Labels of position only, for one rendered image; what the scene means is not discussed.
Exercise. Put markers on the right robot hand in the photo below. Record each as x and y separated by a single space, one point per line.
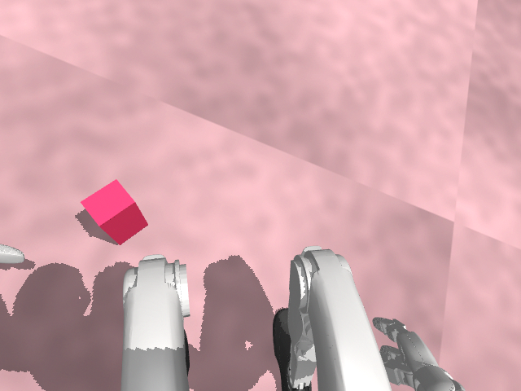
402 363

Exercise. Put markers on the right robot arm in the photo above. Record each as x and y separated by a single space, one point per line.
433 378

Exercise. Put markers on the carton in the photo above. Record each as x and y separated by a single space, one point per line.
115 212

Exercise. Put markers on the right robot foot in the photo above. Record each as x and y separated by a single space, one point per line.
282 347

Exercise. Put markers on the left robot hand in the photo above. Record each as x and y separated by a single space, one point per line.
10 255

